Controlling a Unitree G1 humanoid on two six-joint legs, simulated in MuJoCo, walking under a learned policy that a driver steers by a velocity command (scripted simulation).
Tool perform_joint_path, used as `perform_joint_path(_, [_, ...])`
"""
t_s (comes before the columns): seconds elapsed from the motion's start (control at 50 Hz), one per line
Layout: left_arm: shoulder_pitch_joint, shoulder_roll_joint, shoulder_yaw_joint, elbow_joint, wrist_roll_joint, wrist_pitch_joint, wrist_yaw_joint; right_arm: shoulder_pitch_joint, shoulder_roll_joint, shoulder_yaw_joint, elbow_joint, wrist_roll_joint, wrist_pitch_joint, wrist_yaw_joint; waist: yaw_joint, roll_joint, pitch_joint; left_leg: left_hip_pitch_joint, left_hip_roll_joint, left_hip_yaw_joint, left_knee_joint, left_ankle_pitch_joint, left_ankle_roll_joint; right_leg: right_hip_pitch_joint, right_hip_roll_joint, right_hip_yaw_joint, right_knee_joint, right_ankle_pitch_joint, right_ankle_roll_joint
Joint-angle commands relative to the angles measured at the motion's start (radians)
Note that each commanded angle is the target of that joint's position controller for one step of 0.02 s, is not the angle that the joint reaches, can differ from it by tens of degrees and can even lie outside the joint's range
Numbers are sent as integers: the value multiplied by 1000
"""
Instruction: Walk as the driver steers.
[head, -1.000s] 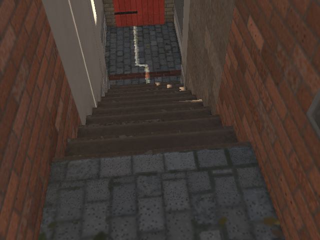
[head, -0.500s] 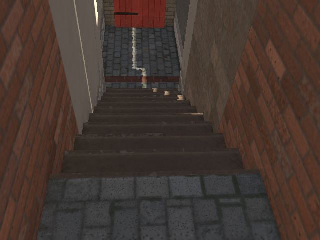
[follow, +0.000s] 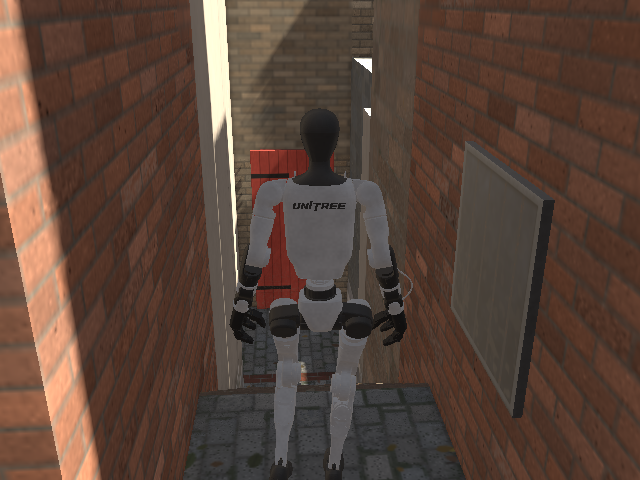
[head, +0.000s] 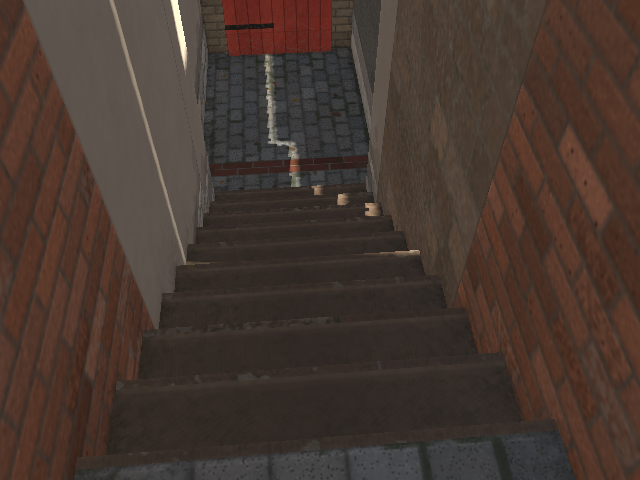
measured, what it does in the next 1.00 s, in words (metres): walks ahead: left foot, then right foot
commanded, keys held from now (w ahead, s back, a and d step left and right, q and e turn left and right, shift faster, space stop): w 0.02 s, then no key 0.52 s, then w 0.46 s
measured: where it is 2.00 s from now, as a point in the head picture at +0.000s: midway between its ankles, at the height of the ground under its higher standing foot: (319, 425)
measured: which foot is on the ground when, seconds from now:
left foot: up 0.00-0.30, down 0.32-0.68, up 0.70-1.00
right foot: down 0.00-0.32, up 0.34-0.66, down 0.68-1.00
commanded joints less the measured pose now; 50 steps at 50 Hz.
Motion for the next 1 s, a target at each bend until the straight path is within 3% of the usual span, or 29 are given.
perform_joint_path(0.02, [125, 104, 23, 0, -6, -42, 5, 79, -70, -18, -27, -15, 19, 14, -22, -14, 22, -154, 62, -22, -100, 80, -28, 80, -332, 351, -289, 241, -148])
perform_joint_path(0.1, [189, 115, 20, 20, -17, -43, -3, -76, -43, -6, -59, -2, 38, 21, -9, -57, 18, -148, 48, 49, -317, 280, -44, 95, -269, 175, -235, 715, -68])
perform_joint_path(0.14, [212, 101, 10, 24, -29, -35, -1, -127, -26, 4, -63, 4, 41, 27, 3, -105, 6, -86, 18, 88, -428, 417, -30, 87, -222, 109, -194, 809, 1])
perform_joint_path(0.16, [226, 90, 3, 21, -34, -35, -2, -144, -21, 11, -63, -3, 43, 27, 17, -124, -6, -55, 0, 104, -456, 460, -26, 86, -209, 96, -175, 827, 22])
perform_joint_path(0.2, [240, 95, -2, 26, -25, -28, 6, -182, -47, 10, -65, -2, 37, 21, 35, -143, 9, -37, -9, 112, -509, 453, -24, 101, -209, 95, -157, 779, 36])
perform_joint_path(0.24, [212, 84, -12, 12, -18, -7, 18, -212, -69, 7, -62, -18, 16, 21, 53, -179, -8, -30, -24, 109, -555, 433, -19, 157, -196, 100, -84, 843, 37])
perform_joint_path(0.28, [192, 102, -11, 2, -8, 6, 31, -124, -97, 0, -26, -20, -4, 19, 18, -180, -64, 52, -40, 89, -609, 368, 0, 207, -222, 140, 5, 878, 27])
perform_joint_path(0.3, [193, 120, -9, 11, -17, -1, 35, -55, -120, -8, 0, -13, -13, 8, -12, -158, -65, 110, -45, 88, -676, 382, -3, 217, -220, 144, 86, 846, 27])
perform_joint_path(0.32, [187, 111, -13, 17, -23, -4, 35, 48, -139, -12, 29, -16, -32, 0, -65, -76, -91, 239, 7, 53, -796, 623, 14, 190, -189, 125, 247, 705, 42])
perform_joint_path(0.34, [286, 57, -30, 4, -39, -10, 35, 136, -225, -30, 48, -29, -39, -5, -39, 85, -212, 468, 242, -129, -683, 1074, 76, 35, -131, 99, 522, 292, 64])
perform_joint_path(0.36, [471, -4, -36, 53, -83, 6, 39, 123, -206, -31, 40, 7, -10, 5, -8, 241, -384, 642, 438, -385, -664, 1216, 268, -129, 6, 53, 826, -471, 97])
perform_joint_path(0.38, [407, 96, -10, 67, -53, 16, 47, 109, -155, -20, 41, 49, 14, 12, -12, 114, -354, 544, 380, -379, -737, 964, 260, -170, -21, 170, 844, -453, 95])
perform_joint_path(0.4, [300, 97, -8, 39, -39, 19, 45, 4, -132, -14, 23, 49, 29, 5, -4, 108, -228, 414, 329, -301, -812, 764, 233, -190, -48, 164, 814, -390, 101])
perform_joint_path(0.44, [162, 60, -19, 14, -21, 46, 45, -121, -79, 10, 5, 29, 43, -11, 22, 61, -95, 201, 255, -171, -913, 578, 170, -131, -92, 142, 632, -291, 104])
perform_joint_path(0.48, [154, 14, -35, 26, -12, 86, 49, -107, -101, 10, 32, 13, 38, -10, 44, 88, -94, 115, 200, -117, -950, 514, 134, -20, -70, 93, 501, -252, 96])
perform_joint_path(0.54, [111, 17, -41, 38, -12, 117, 54, -91, -122, 3, 53, 32, 28, -11, 47, 121, -100, 109, 183, -122, -976, 274, 108, 23, -71, 86, 319, -213, 82])
perform_joint_path(0.6, [137, 54, -34, 62, 1, 112, 38, -96, -190, -24, 53, 58, 59, -10, 77, 166, -76, -4, 186, -187, -1076, -234, 90, 108, -34, 15, 231, -203, 55])
perform_joint_path(0.64, [196, 40, -33, 93, -1, 98, 25, -122, -189, -30, 48, 61, 85, -8, 117, 141, -28, -126, 172, -186, -1092, -383, 54, 223, -18, -15, 130, -224, 18])
perform_joint_path(0.66, [251, 42, -30, 116, -1, 91, 23, -156, -180, -33, 39, 62, 94, -12, 150, 114, -3, -193, 145, -160, -1051, -393, 22, 290, -25, 1, 50, -244, -7])
perform_joint_path(0.68, [334, 59, -27, 144, 2, 86, 25, -199, -149, -33, 14, 66, 99, -14, 183, 0, 21, -293, 84, -82, -877, -358, -10, 366, -105, 128, -99, -347, -35])
perform_joint_path(0.7, [321, 121, -17, 134, -2, 76, 31, -243, -63, -14, -25, 69, 90, -14, 163, -226, 33, -376, -36, 57, -574, -218, -33, 333, -365, 502, -320, -601, -92])
perform_joint_path(0.72, [241, 170, 1, 112, -4, 75, 30, -228, -101, -26, -27, 26, 82, -13, 107, -222, 127, -401, -42, -21, -450, -49, -26, 159, -461, 690, -412, -675, -133])
perform_joint_path(0.74, [148, 138, -3, 77, -7, 67, 33, -179, -120, -34, -13, 29, 70, -1, 50, -143, 129, -341, -25, -92, -401, 63, -16, 116, -427, 628, -412, -567, -114])
perform_joint_path(0.76, [101, 143, 4, 58, -15, 55, 35, -109, -125, -40, 20, 14, 51, 17, 7, -99, 76, -286, -32, -86, -326, 114, -20, 122, -379, 549, -383, -447, -78])
perform_joint_path(0.8, [76, 131, 8, 39, -14, 28, 29, -91, -126, -48, 37, 4, 51, 25, -14, -84, 44, -269, -34, -42, -205, 177, -29, 104, -323, 431, -374, -326, -44])
perform_joint_path(0.86, [157, 119, 13, 50, -18, 8, 19, -143, -95, -42, -8, -7, 67, 23, 11, -118, 54, -301, 6, -16, -209, 222, -54, 105, -312, 399, -371, -313, -54])
perform_joint_path(0.9, [228, 125, 19, 57, -21, -1, 23, -204, -107, -44, -36, -12, 67, 21, 53, -113, 64, -327, 22, -11, -273, 236, -77, 156, -317, 393, -379, -254, -71])
perform_joint_path(0.96, [285, 150, 32, 44, -13, -7, 18, -262, -106, -41, -63, -6, 63, 15, 94, -125, 45, -352, 57, -7, -380, 263, -92, 264, -328, 367, -359, -137, -97])
perform_joint_path(1.0, [258, 160, 39, 22, -5, -13, 8, -288, -116, -39, -75, 8, 70, 27, 103, -141, 37, -283, 63, 6, -480, 284, -83, 244, -312, 325, -338, -106, -95])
